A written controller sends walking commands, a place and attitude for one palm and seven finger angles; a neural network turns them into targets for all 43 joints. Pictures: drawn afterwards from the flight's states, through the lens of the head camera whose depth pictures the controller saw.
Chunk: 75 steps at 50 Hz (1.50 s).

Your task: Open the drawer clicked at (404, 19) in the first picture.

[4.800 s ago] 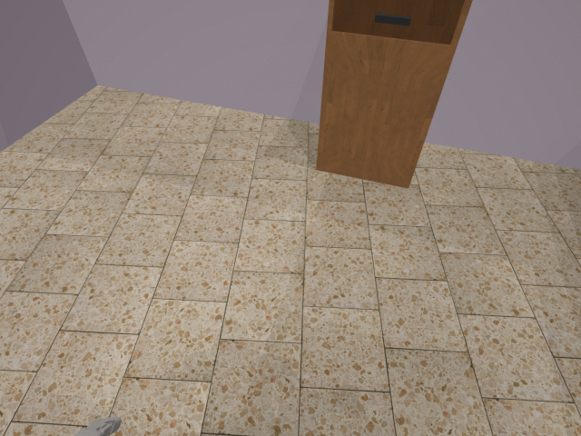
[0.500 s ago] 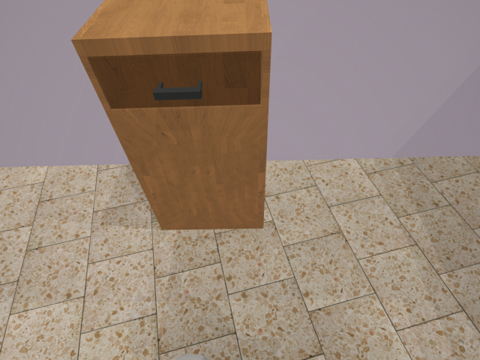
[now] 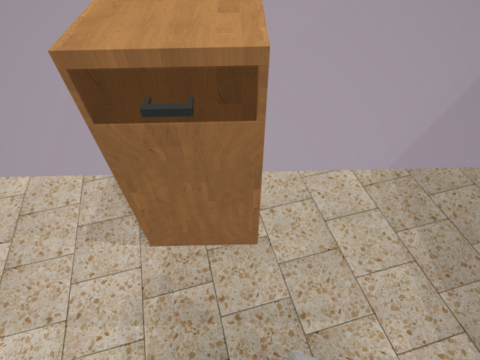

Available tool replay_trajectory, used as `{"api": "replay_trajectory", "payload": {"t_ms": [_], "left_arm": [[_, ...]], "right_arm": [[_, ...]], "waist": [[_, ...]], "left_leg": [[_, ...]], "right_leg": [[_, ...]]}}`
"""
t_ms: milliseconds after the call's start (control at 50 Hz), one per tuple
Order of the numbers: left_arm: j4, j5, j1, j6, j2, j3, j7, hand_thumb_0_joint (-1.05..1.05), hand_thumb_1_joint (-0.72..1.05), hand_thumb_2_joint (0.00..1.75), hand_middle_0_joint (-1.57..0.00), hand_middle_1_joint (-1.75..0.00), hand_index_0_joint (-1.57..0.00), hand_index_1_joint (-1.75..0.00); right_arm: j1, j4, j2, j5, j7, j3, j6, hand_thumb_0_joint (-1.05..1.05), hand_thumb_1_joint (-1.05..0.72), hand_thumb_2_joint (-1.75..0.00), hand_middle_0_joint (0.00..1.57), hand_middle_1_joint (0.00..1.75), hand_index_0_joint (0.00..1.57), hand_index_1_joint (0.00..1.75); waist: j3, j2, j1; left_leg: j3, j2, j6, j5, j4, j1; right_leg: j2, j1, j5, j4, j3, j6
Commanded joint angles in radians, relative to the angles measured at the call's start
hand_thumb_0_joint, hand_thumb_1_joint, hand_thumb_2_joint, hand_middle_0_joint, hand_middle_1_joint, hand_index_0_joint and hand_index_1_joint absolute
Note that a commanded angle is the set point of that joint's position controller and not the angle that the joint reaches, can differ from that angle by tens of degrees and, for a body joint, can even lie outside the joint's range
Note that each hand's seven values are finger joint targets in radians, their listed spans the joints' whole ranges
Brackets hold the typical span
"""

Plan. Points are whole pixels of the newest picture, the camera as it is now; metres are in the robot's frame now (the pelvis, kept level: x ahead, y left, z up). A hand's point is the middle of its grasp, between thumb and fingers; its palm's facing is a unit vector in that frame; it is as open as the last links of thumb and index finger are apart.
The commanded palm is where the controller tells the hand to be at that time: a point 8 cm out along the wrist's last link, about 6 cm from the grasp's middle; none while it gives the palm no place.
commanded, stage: take the last steps up to it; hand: left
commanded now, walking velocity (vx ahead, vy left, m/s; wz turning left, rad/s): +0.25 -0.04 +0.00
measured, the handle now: (168, 105) +0.68 +0.21 +0.04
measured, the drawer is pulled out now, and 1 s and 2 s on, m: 0.00 0.00 0.00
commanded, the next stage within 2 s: come to a stop and stand still in 0.36 s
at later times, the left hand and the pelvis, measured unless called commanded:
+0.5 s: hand out of the picture +0.09 +0.11 -0.16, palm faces +0.13 -0.98 -0.13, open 7.4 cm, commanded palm none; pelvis +0.13 -0.04 +0.01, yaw +2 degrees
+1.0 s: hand (165, 341) +0.19 +0.16 -0.16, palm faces +0.03 -0.95 -0.32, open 7.4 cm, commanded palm none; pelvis +0.12 -0.06 -0.01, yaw -1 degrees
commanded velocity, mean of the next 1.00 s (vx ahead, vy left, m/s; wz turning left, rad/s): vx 0.03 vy -0.02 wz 0.02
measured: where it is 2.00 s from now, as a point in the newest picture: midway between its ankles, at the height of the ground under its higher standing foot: outside the picture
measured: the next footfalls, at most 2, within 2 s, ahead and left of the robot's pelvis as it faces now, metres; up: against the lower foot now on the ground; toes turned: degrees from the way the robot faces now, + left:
right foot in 0.04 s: +0.14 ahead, -0.12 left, +0.00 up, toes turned -8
left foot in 0.56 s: +0.24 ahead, +0.10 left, +0.00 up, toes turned +9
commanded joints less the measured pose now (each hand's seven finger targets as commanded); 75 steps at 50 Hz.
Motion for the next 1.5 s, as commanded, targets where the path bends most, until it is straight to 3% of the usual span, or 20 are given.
{"api": "replay_trajectory", "payload": {"t_ms": [0,20,40,120,200,420,480,520,560,700,780,920,940,960,980,1000,1100,1260,1420,1480], "left_arm": [[0.009,0.003,0.200,-0.054,0.106,0.032,0.010,0.00,0.90,0.90,-0.20,-0.30,-0.20,-0.30],[0.043,0.013,0.322,-0.071,0.210,0.058,0.024,0.00,0.90,0.90,-0.20,-0.30,-0.20,-0.30],[0.058,-0.008,0.391,-0.069,0.263,0.060,0.031,0.00,0.90,0.90,-0.20,-0.30,-0.20,-0.30],[-0.016,-0.008,0.096,-0.068,0.112,0.020,0.047,0.00,0.90,0.90,-0.20,-0.30,-0.20,-0.30],[-0.001,-0.004,0.108,-0.085,0.052,-0.002,0.052,0.00,0.90,0.90,-0.20,-0.30,-0.20,-0.30],[0.045,0.002,0.195,-0.087,0.072,-0.002,0.050,0.00,0.90,0.90,-0.20,-0.30,-0.20,-0.30],[0.060,0.002,0.196,-0.072,0.052,-0.009,0.059,0.00,0.90,0.90,-0.20,-0.30,-0.20,-0.30],[0.070,-0.008,0.200,-0.060,0.017,-0.024,0.067,0.00,0.90,0.90,-0.20,-0.30,-0.20,-0.30],[0.074,-0.018,0.247,-0.047,-0.026,-0.038,0.080,0.00,0.90,0.90,-0.20,-0.30,-0.20,-0.30],[0.027,-0.008,0.202,0.013,0.034,-0.016,0.077,0.00,0.90,0.90,-0.20,-0.30,-0.20,-0.30],[-0.021,-0.001,0.153,0.030,0.033,0.005,0.069,0.00,0.90,0.90,-0.20,-0.30,-0.20,-0.30],[-0.018,-0.004,0.194,0.020,0.018,0.009,0.054,0.00,0.90,0.90,-0.20,-0.30,-0.20,-0.30],[-0.002,0.002,0.220,0.013,0.048,0.010,0.056,0.00,0.90,0.90,-0.20,-0.30,-0.20,-0.30],[-0.012,0.013,0.189,-0.001,0.113,0.008,0.060,0.00,0.90,0.90,-0.20,-0.30,-0.20,-0.30],[-0.051,0.009,0.104,0.001,0.177,0.010,0.062,0.00,0.90,0.90,-0.20,-0.30,-0.20,-0.30],[-0.079,0.009,0.040,0.005,0.196,0.011,0.064,0.00,0.90,0.90,-0.20,-0.30,-0.20,-0.30],[-0.076,-0.003,0.018,-0.023,0.150,0.007,0.062,0.00,0.90,0.90,-0.20,-0.30,-0.20,-0.30],[-0.032,0.000,0.164,-0.028,0.154,0.026,0.080,0.00,0.90,0.90,-0.20,-0.30,-0.20,-0.30],[-0.010,0.001,0.083,-0.016,0.149,0.018,0.071,0.00,0.90,0.90,-0.20,-0.30,-0.20,-0.30],[-0.004,-0.008,0.108,-0.006,0.065,-0.002,0.065,0.00,0.90,0.90,-0.20,-0.30,-0.20,-0.30]], "right_arm": [[-0.020,-0.040,-0.152,0.006,0.000,-0.033,-0.025,0.00,-0.90,-0.90,0.20,0.30,0.20,0.30],[0.018,-0.056,-0.084,0.019,0.010,-0.020,-0.032,0.00,-0.90,-0.90,0.20,0.30,0.20,0.30],[-0.014,-0.090,-0.084,0.022,0.009,-0.017,-0.029,0.00,-0.90,-0.90,0.20,0.30,0.20,0.30],[-0.071,-0.060,-0.062,0.007,0.017,-0.028,-0.005,0.00,-0.90,-0.90,0.20,0.30,0.20,0.30],[-0.006,-0.030,-0.018,-0.001,0.023,-0.024,0.023,0.00,-0.90,-0.90,0.20,0.30,0.20,0.30],[-0.214,-0.102,-0.031,0.007,0.036,-0.016,0.007,0.00,-0.90,-0.90,0.20,0.30,0.20,0.30],[-0.209,-0.090,-0.014,0.011,0.022,-0.001,-0.002,0.00,-0.90,-0.90,0.20,0.30,0.20,0.30],[-0.121,-0.044,-0.030,0.011,0.006,0.008,-0.016,0.00,-0.90,-0.90,0.20,0.30,0.20,0.30],[-0.085,-0.028,-0.109,0.017,-0.015,0.000,-0.017,0.00,-0.90,-0.90,0.20,0.30,0.20,0.30],[-0.126,-0.049,-0.164,0.021,-0.044,-0.032,0.023,0.00,-0.90,-0.90,0.20,0.30,0.20,0.30],[-0.173,-0.086,-0.179,0.010,-0.045,-0.053,0.034,0.00,-0.90,-0.90,0.20,0.30,0.20,0.30],[-0.272,-0.112,-0.170,0.000,-0.005,-0.050,0.046,0.00,-0.90,-0.90,0.20,0.30,0.20,0.30],[-0.268,-0.111,-0.133,0.005,0.002,-0.045,0.052,0.00,-0.90,-0.90,0.20,0.30,0.20,0.30],[-0.255,-0.118,-0.063,0.017,0.009,-0.028,0.061,0.00,-0.90,-0.90,0.20,0.30,0.20,0.30],[-0.274,-0.141,-0.050,0.014,0.020,-0.019,0.068,0.00,-0.90,-0.90,0.20,0.30,0.20,0.30],[-0.284,-0.144,-0.079,0.008,0.027,-0.027,0.071,0.00,-0.90,-0.90,0.20,0.30,0.20,0.30],[-0.142,-0.062,-0.094,0.006,0.029,-0.024,0.059,0.00,-0.90,-0.90,0.20,0.30,0.20,0.30],[-0.182,-0.115,-0.117,0.010,0.013,-0.026,0.062,0.00,-0.90,-0.90,0.20,0.30,0.20,0.30],[-0.120,-0.082,-0.075,0.022,0.008,-0.008,0.043,0.00,-0.90,-0.90,0.20,0.30,0.20,0.30],[-0.094,-0.064,-0.159,0.016,-0.002,-0.015,0.017,0.00,-0.90,-0.90,0.20,0.30,0.20,0.30]], "waist": [[-0.032,-0.004,0.118],[-0.149,-0.269,0.153],[-0.194,-0.329,0.160],[0.017,-0.057,0.046],[0.028,-0.073,-0.002],[0.061,-0.077,0.045],[0.035,-0.049,0.037],[-0.047,0.000,0.018],[-0.138,0.092,0.029],[-0.080,0.161,0.012],[-0.158,0.105,0.011],[-0.135,0.132,0.066],[-0.094,0.045,0.078],[-0.050,-0.167,0.061],[0.034,-0.272,0.055],[0.080,-0.204,0.052],[0.114,-0.104,0.024],[-0.051,-0.123,0.086],[-0.072,-0.208,0.031],[-0.091,0.043,0.030]], "left_leg": [[-0.035,0.151,0.111,0.362,0.225,-0.279],[0.048,0.039,0.063,0.095,0.543,-0.484],[-0.017,-0.017,0.061,-0.236,0.779,-0.576],[-0.106,0.104,0.061,0.039,0.877,-0.559],[-0.070,0.096,0.034,0.126,0.760,-0.514],[-0.029,0.078,0.033,0.119,0.377,-0.524],[-0.021,0.055,0.032,0.148,0.215,-0.388],[-0.042,0.061,0.042,0.492,0.064,-0.192],[-0.139,0.226,0.119,0.982,0.133,-0.012],[-0.219,0.322,0.222,1.099,0.017,-0.050],[-0.214,0.359,0.271,0.888,0.010,-0.076],[-0.125,0.224,0.136,0.082,-0.042,-0.373],[-0.081,0.148,0.085,-0.072,0.015,-0.463],[-0.018,0.049,0.024,-0.121,0.172,-0.500],[-0.021,0.027,0.012,-0.106,0.263,-0.479],[-0.051,0.035,0.020,-0.096,0.346,-0.429],[-0.084,0.018,0.021,0.069,0.457,-0.478],[-0.113,0.009,-0.011,-0.018,0.526,-0.576],[-0.036,-0.028,0.009,0.125,0.109,-0.224],[-0.195,0.152,0.072,0.377,0.004,-0.078]], "right_leg": [[0.039,0.409,0.074,-0.199,0.008,-0.042],[-0.209,0.625,0.032,-0.298,0.340,-0.127],[-0.347,0.629,0.088,-0.433,0.573,-0.196],[-0.241,0.236,-0.061,-0.512,0.313,-0.155],[-0.167,0.172,0.141,-0.537,0.139,-0.145],[-0.194,0.300,0.201,-0.526,0.140,-0.200],[-0.164,0.313,0.412,-0.417,0.098,-0.170],[-0.070,0.308,0.494,-0.268,0.040,-0.091],[-0.014,0.225,0.179,-0.252,0.021,-0.025],[0.031,0.129,-0.197,0.001,0.047,-0.007],[0.035,0.054,-0.296,0.237,0.113,-0.009],[0.058,0.334,-0.049,-0.158,0.024,-0.010],[0.034,0.391,-0.027,-0.288,0.053,-0.010],[-0.123,0.298,-0.264,-0.472,0.282,-0.057],[-0.242,0.115,-0.506,-0.623,0.419,-0.110],[-0.269,-0.002,-0.552,-0.660,0.433,-0.137],[-0.181,0.152,-0.095,-0.543,0.277,-0.117],[-0.257,0.475,0.519,-0.376,0.281,-0.194],[-0.151,0.287,0.356,-0.334,0.186,-0.125],[-0.016,0.144,0.061,-0.212,0.093,-0.031]]}}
